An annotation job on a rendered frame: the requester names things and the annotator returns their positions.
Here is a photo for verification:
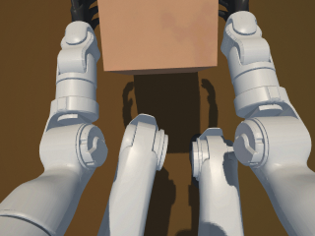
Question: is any right robot hand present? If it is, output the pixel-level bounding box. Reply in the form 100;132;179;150
218;0;249;22

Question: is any carton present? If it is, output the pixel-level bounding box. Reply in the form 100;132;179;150
97;0;219;76

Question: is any left robot forearm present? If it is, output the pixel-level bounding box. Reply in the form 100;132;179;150
39;21;100;157

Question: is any right robot forearm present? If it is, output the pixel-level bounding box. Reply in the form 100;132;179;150
220;11;312;150

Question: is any robot left upper arm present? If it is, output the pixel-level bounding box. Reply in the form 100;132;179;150
0;123;108;236

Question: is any robot right upper arm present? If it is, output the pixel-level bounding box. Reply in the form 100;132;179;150
232;116;315;236

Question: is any robot right shin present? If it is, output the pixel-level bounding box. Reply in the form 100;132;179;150
195;127;238;181

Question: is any right robot thigh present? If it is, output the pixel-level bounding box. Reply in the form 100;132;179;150
191;136;244;236

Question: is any left robot hand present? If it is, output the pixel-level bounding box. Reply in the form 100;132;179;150
70;0;99;31

